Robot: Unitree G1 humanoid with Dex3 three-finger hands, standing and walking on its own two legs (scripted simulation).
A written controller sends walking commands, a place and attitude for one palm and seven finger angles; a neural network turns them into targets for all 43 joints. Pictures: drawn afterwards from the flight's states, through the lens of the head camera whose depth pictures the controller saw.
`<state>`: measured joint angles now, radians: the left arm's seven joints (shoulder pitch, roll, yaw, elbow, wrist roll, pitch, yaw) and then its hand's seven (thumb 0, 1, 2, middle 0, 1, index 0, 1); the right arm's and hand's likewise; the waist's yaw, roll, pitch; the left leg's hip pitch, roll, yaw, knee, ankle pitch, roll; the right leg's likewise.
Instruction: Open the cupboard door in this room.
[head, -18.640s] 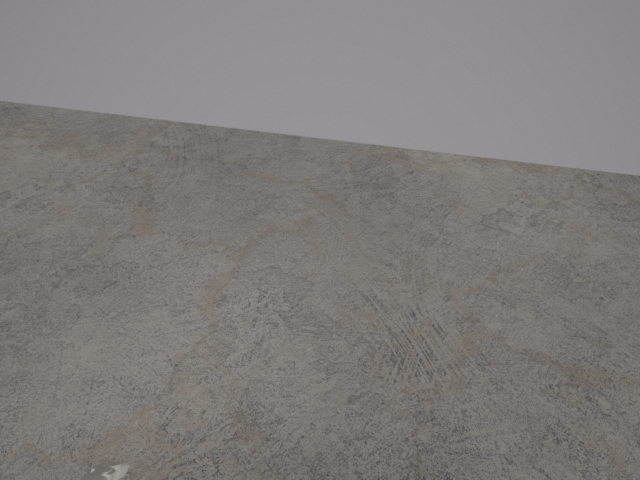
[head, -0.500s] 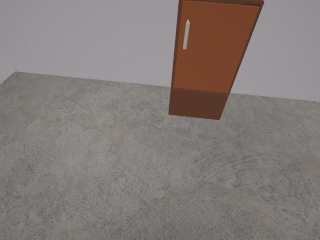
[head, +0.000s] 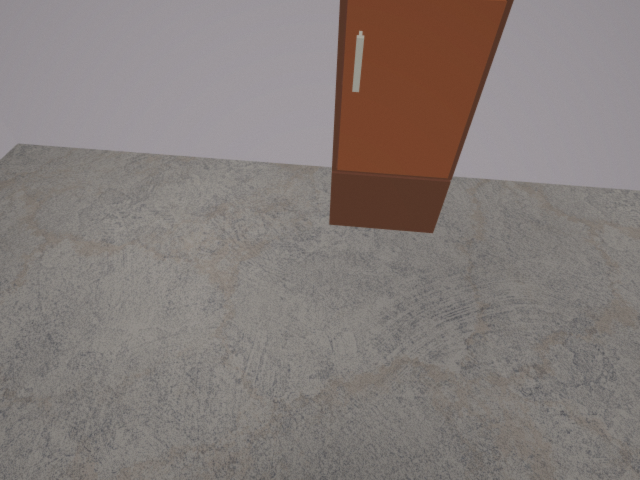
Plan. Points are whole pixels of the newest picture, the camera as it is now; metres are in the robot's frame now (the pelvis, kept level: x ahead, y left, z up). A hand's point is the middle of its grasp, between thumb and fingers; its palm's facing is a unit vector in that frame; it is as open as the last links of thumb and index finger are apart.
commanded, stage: stand and wait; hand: left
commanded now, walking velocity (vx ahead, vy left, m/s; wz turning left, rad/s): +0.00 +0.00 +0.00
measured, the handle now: (358, 61) +1.20 -0.06 -0.02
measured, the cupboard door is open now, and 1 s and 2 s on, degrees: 0 0 0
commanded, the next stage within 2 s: look at it before walking up in 0.04 s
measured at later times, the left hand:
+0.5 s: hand out of the picture -0.02 +0.15 -0.18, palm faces +0.04 -0.99 -0.17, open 7.3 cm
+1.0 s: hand out of the picture +0.03 +0.19 -0.19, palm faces -0.04 -0.98 -0.18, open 7.3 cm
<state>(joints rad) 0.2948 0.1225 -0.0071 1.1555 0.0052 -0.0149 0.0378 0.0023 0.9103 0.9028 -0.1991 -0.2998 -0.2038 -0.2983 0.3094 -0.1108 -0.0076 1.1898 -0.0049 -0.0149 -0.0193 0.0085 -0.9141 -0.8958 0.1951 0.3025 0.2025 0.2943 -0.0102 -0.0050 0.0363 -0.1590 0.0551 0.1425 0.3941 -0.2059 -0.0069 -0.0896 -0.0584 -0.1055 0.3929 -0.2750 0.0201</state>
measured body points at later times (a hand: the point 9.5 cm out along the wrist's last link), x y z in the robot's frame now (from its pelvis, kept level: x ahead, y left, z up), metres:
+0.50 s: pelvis +0.00 -0.01 +0.00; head +0.01 -0.01 +0.45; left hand -0.02 +0.20 -0.16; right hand +0.00 -0.23 -0.16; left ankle +0.00 +0.12 -0.74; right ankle -0.04 -0.12 -0.74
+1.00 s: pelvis +0.03 +0.01 -0.02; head +0.04 +0.01 +0.43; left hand +0.03 +0.24 -0.18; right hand +0.02 -0.24 -0.17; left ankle +0.00 +0.12 -0.74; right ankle -0.04 -0.12 -0.74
